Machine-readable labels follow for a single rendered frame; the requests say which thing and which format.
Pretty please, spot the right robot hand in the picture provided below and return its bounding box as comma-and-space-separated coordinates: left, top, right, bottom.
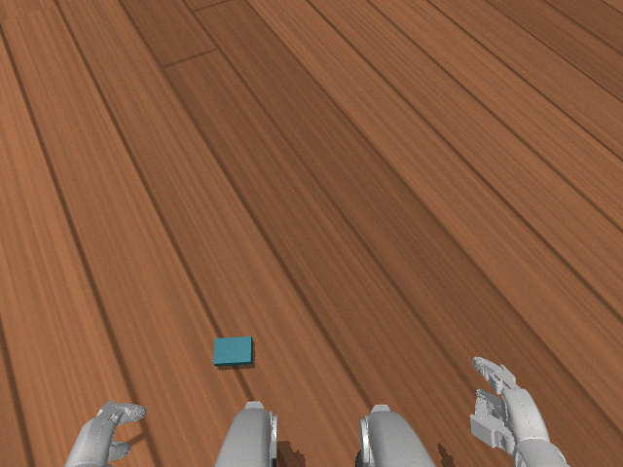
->
470, 356, 550, 456

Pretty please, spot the left robot hand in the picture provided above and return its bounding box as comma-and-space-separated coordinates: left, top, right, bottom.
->
64, 401, 146, 467

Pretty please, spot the right robot arm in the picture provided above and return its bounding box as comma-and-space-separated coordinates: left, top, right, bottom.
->
513, 439, 570, 467

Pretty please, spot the small box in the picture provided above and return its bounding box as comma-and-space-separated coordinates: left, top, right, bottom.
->
213, 337, 253, 367

